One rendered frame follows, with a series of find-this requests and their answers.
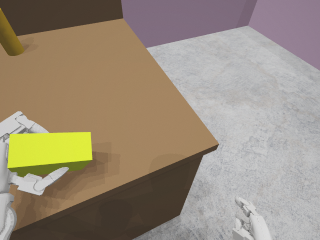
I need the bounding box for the robot left forearm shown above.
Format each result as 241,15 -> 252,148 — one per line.
0,193 -> 17,240

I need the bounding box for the left robot hand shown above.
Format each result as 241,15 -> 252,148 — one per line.
0,111 -> 69,196

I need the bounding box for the sponge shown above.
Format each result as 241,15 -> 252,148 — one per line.
7,132 -> 93,177

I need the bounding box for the right robot hand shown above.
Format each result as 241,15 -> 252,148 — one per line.
232,196 -> 273,240

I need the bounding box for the table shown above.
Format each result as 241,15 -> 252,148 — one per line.
0,0 -> 219,240

